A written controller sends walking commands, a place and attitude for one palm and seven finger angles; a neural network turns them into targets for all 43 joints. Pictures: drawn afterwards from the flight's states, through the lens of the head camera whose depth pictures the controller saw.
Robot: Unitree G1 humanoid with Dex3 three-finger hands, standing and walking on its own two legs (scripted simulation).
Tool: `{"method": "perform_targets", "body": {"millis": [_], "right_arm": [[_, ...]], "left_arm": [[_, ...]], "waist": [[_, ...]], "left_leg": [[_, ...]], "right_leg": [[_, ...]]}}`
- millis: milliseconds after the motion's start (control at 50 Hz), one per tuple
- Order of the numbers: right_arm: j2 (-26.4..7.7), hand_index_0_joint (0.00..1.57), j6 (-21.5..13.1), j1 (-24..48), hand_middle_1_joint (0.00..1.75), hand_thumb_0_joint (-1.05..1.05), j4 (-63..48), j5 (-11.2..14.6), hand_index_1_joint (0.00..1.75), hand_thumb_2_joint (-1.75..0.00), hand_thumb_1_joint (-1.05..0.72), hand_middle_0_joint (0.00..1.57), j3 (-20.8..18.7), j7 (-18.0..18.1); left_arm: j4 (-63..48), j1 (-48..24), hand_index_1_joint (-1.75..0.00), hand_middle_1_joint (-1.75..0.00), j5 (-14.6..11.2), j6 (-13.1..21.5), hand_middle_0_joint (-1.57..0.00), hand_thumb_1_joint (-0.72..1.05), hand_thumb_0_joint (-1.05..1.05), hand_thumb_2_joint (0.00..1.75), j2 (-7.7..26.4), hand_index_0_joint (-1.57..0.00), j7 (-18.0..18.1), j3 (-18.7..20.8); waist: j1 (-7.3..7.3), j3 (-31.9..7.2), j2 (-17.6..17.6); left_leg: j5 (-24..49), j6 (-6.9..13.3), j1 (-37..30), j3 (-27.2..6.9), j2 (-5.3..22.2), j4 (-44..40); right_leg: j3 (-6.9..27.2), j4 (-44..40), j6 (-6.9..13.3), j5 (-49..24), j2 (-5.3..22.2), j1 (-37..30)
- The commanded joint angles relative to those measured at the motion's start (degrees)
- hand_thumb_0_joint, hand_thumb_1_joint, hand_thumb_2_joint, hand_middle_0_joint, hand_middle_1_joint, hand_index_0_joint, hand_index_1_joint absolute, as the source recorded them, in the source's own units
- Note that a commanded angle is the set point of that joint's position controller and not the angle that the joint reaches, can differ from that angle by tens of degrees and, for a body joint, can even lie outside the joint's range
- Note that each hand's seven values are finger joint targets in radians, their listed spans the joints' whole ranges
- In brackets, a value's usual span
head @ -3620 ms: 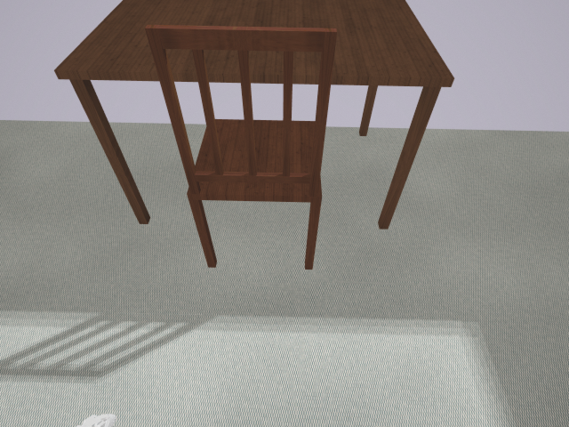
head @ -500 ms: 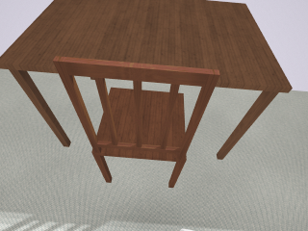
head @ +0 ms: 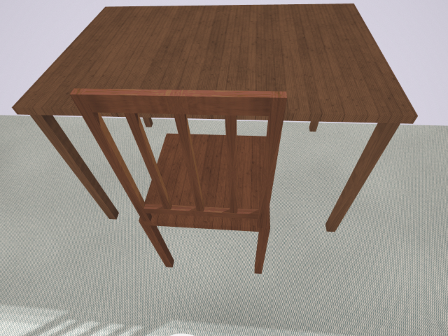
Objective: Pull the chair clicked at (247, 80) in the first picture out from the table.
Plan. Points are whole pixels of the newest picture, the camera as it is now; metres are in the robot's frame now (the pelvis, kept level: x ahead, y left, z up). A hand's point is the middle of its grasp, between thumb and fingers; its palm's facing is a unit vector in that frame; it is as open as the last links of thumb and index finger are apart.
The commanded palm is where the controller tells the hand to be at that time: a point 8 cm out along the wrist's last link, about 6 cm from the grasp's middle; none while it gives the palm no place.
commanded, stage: come to a stop and stand still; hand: left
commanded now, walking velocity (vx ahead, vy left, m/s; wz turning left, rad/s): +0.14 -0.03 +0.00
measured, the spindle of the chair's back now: (192, 170) +0.50 +0.13 -0.06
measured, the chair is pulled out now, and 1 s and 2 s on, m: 0.00 0.00 0.00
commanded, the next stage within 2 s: look again from close up in 0.34 s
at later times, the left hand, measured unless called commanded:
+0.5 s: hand out of the picture -0.02 +0.18 -0.18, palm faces +0.00 -0.98 -0.19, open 7.3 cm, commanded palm none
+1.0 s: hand out of the picture +0.01 +0.19 -0.17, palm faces +0.02 -0.98 -0.22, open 7.3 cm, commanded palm none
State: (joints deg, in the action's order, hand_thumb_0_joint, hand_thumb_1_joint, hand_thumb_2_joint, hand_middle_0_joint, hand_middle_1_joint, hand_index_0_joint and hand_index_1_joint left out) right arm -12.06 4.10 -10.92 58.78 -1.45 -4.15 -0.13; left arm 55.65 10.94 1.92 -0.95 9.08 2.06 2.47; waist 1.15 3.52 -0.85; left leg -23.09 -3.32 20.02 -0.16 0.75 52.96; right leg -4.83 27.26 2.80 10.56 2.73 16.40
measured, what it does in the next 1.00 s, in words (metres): steps on the spot: left foot, then right foot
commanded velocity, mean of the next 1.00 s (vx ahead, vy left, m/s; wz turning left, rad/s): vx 0.02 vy -0.03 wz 0.00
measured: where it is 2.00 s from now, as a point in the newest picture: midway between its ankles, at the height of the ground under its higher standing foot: outside the picture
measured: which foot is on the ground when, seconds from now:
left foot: up 0.00-0.12, down 0.14-1.00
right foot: down 0.00-0.14, up 0.16-0.40, down 0.42-1.00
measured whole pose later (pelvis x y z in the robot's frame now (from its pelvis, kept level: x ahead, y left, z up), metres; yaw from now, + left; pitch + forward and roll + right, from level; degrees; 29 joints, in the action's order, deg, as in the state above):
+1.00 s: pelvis +0.00 +0.02 +0.00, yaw +0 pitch -1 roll +1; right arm -9.0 -1.4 -16.7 64.0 -0.8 0.8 1.6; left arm 63.0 16.2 0.5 1.3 8.5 1.8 -0.3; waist -0.5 0.8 -1.6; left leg -17.6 -1.2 6.3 0.3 0.9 25.0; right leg -2.8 27.8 2.6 15.6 -1.1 11.3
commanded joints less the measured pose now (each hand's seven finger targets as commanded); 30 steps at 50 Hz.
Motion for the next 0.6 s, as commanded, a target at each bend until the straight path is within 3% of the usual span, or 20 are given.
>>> {"method": "perform_targets", "body": {"millis": [0,60,80,100,120,140,160,200,220,260,300,340,380,400,420,440,460,480,520,580], "right_arm": [[-1.3,0.20,-2.2,-2.5,0.30,0.00,-3.1,0.3,0.30,-0.90,-0.90,0.20,0.7,0.0],[0.2,0.20,-3.2,-9.9,0.30,0.00,0.3,0.4,0.30,-0.90,-0.90,0.20,1.7,0.8],[-0.4,0.20,-3.6,-12.0,0.30,0.00,1.1,0.4,0.30,-0.90,-0.90,0.20,1.9,1.2],[-2.5,0.20,-4.1,-13.3,0.30,0.00,1.5,-0.2,0.30,-0.90,-0.90,0.20,1.8,1.4],[-5.6,0.20,-4.2,-12.7,0.30,0.00,0.7,-0.7,0.30,-0.90,-0.90,0.20,1.6,1.7],[-6.4,0.20,-4.2,-8.5,0.30,0.00,0.0,-0.6,0.30,-0.90,-0.90,0.20,1.7,2.1],[-5.5,0.20,-4.6,-6.9,0.30,0.00,0.1,-0.5,0.30,-0.90,-0.90,0.20,1.9,2.4],[-3.7,0.20,-5.1,-4.8,0.30,0.00,0.3,-0.1,0.30,-0.90,-0.90,0.20,2.7,2.9],[-3.6,0.20,-5.4,-5.5,0.30,0.00,0.6,0.0,0.30,-0.90,-0.90,0.20,2.8,3.0],[-2.7,0.20,-5.8,-7.9,0.30,0.00,2.3,0.2,0.30,-0.90,-0.90,0.20,3.0,3.3],[-2.9,0.20,-5.8,-10.5,0.30,0.00,3.8,-0.1,0.30,-0.90,-0.90,0.20,2.9,3.6],[-2.9,0.20,-5.6,-11.2,0.30,0.00,4.9,0.1,0.30,-0.90,-0.90,0.20,2.6,3.9],[-1.3,0.20,-5.7,-12.0,0.30,0.00,5.7,0.8,0.30,-0.90,-0.90,0.20,2.7,3.8],[0.4,0.20,-6.0,-12.2,0.30,0.00,5.7,1.2,0.30,-0.90,-0.90,0.20,3.0,3.7],[-1.5,0.20,-6.9,-4.4,0.30,0.00,1.3,1.6,0.30,-0.90,-0.90,0.20,3.0,2.7],[1.6,0.20,-6.1,-9.9,0.30,0.00,1.7,1.1,0.30,-0.90,-0.90,0.20,3.4,2.2],[1.4,0.20,-5.6,-10.8,0.30,0.00,1.7,0.3,0.30,-0.90,-0.90,0.20,3.6,1.8],[1.6,0.20,-5.5,-12.0,0.30,0.00,1.6,0.3,0.30,-0.90,-0.90,0.20,3.8,1.8],[2.0,0.20,-5.8,-12.5,0.30,0.00,1.9,0.5,0.30,-0.90,-0.90,0.20,4.1,1.9],[1.4,0.20,-6.4,-13.2,0.30,0.00,2.3,0.6,0.30,-0.90,-0.90,0.20,4.3,2.2]], "left_arm": [[-0.8,4.6,-0.30,-0.30,0.1,0.6,-0.20,0.90,0.00,0.90,12.2,-0.20,0.1,3.1],[0.6,2.6,-0.30,-0.30,-0.5,0.3,-0.20,0.90,0.00,0.90,10.2,-0.20,-0.2,2.4],[1.0,2.3,-0.30,-0.30,-0.7,0.2,-0.20,0.90,0.00,0.90,8.6,-0.20,-0.3,1.8],[1.1,2.5,-0.30,-0.30,-1.1,0.1,-0.20,0.90,0.00,0.90,5.9,-0.20,-0.5,1.2],[0.6,2.9,-0.30,-0.30,-1.3,0.0,-0.20,0.90,0.00,0.90,3.2,-0.20,-0.8,0.8],[0.9,2.0,-0.30,-0.30,-0.7,-0.2,-0.20,0.90,0.00,0.90,3.2,-0.20,-1.1,0.7],[1.5,2.0,-0.30,-0.30,-0.1,-0.4,-0.20,0.90,0.00,0.90,3.8,-0.20,-1.2,0.9],[3.5,5.2,-0.30,-0.30,-0.2,-0.1,-0.20,0.90,0.00,0.90,3.6,-0.20,-1.7,0.9],[4.1,6.1,-0.30,-0.30,-0.2,0.2,-0.20,0.90,0.00,0.90,3.1,-0.20,-1.8,0.6],[4.6,5.3,-0.30,-0.30,-0.6,0.6,-0.20,0.90,0.00,0.90,2.6,-0.20,-1.8,0.1],[4.6,4.0,-0.30,-0.30,-1.0,0.8,-0.20,0.90,0.00,0.90,1.7,-0.20,-1.5,-0.5],[6.0,6.5,-0.30,-0.30,-1.2,1.0,-0.20,0.90,0.00,0.90,1.2,-0.20,-1.2,-0.5],[8.3,10.8,-0.30,-0.30,-1.3,1.6,-0.20,0.90,0.00,0.90,2.5,-0.20,-0.7,-0.4],[9.6,12.2,-0.30,-0.30,-1.4,2.1,-0.20,0.90,0.00,0.90,3.3,-0.20,-0.4,-0.6],[11.0,15.1,-0.30,-0.30,-0.6,2.6,-0.20,0.90,0.00,0.90,5.7,-0.20,2.3,-1.3],[9.1,12.2,-0.30,-0.30,-1.2,3.4,-0.20,0.90,0.00,0.90,6.6,-0.20,1.7,-1.1],[8.1,10.5,-0.30,-0.30,-0.9,3.8,-0.20,0.90,0.00,0.90,6.5,-0.20,1.3,-0.9],[7.9,9.9,-0.30,-0.30,-1.0,3.9,-0.20,0.90,0.00,0.90,5.0,-0.20,0.9,-1.3],[7.8,9.8,-0.30,-0.30,-1.1,4.2,-0.20,0.90,0.00,0.90,3.5,-0.20,0.6,-1.8],[8.0,10.5,-0.30,-0.30,-1.3,4.4,-0.20,0.90,0.00,0.90,3.5,-0.20,0.4,-1.8]], "waist": [[2.06,-3.9,11.5],[-1.20,-4.2,9.6],[-2.31,-2.8,6.5],[-2.49,-0.6,-0.7],[-2.08,1.3,-8.6],[-1.43,4.4,-11.7],[-1.12,5.8,-13.1],[0.41,5.3,-7.8],[0.27,4.4,-6.9],[-0.86,3.6,-6.0],[-2.20,1.6,-7.2],[-1.44,-1.2,-7.0],[-0.18,-3.1,-1.8],[-0.52,-4.2,1.4],[1.20,0.2,-2.8],[-2.64,-6.3,0.3],[-2.47,-8.3,0.2],[-2.75,-6.1,3.9],[-3.00,-1.9,1.9],[-2.48,-2.9,0.6]], "left_leg": [[-1.6,1.7,-3.3,2.9,-0.4,-14.4],[5.8,2.8,-16.9,4.7,-1.6,-30.6],[5.2,3.4,-18.6,3.0,-0.3,-34.2],[-1.5,5.3,-14.3,-5.0,5.1,-39.9],[-11.0,8.1,-7.7,-14.3,12.8,-45.9],[-16.4,10.4,-2.0,-19.7,16.0,-49.8],[-14.1,11.7,-0.4,-19.6,16.0,-50.3],[-2.5,11.5,-3.5,-13.4,13.1,-46.9],[4.0,11.1,-6.6,-10.9,12.1,-45.2],[17.2,11.4,-10.3,-8.5,12.3,-42.4],[28.5,11.9,-13.2,-8.6,12.6,-38.8],[34.8,11.0,-15.1,-7.4,11.7,-34.4],[29.4,7.3,-9.7,-5.5,8.4,-29.6],[21.1,5.2,-6.9,-3.3,6.0,-29.2],[21.8,3.2,-6.2,0.5,3.8,-20.9],[4.5,3.8,-6.2,-0.1,2.8,-22.5],[3.5,4.0,-7.5,1.0,2.2,-23.4],[5.5,4.4,-6.8,-0.3,2.6,-23.4],[12.7,4.5,-7.4,-0.9,3.3,-24.2],[19.3,4.5,-8.2,-1.6,4.0,-25.5]], "right_leg": [[17.1,-16.7,6.3,13.3,12.4,-4.3],[13.2,-15.1,2.5,19.8,8.1,3.4],[11.1,-12.7,0.5,21.8,5.7,6.3],[8.3,-5.8,-1.1,19.5,1.8,7.3],[2.9,3.1,-2.5,13.1,-1.7,6.4],[1.6,9.6,-3.2,11.9,-2.6,7.0],[3.7,15.4,-2.8,12.3,-2.0,7.4],[5.2,21.0,-2.9,10.3,-1.5,8.9],[4.6,20.9,-3.3,9.7,-1.5,9.7],[3.7,16.9,-3.7,10.2,-0.9,8.9],[3.0,10.6,-3.7,12.6,-1.0,5.6],[2.2,2.4,-3.5,7.6,-1.4,0.5],[5.6,-7.5,-2.7,-6.2,0.5,-10.6],[8.9,-7.0,-1.5,-13.8,4.2,-14.4],[11.0,-3.9,-1.2,-34.5,6.7,-7.3],[11.7,-3.8,1.4,-13.6,7.0,-8.8],[10.8,-3.0,2.2,-9.0,6.3,-8.2],[11.0,-3.8,2.2,-2.8,5.2,-5.8],[10.7,-3.3,2.1,-9.6,4.6,-3.5],[9.2,-0.3,1.5,-20.4,3.8,-6.7]]}}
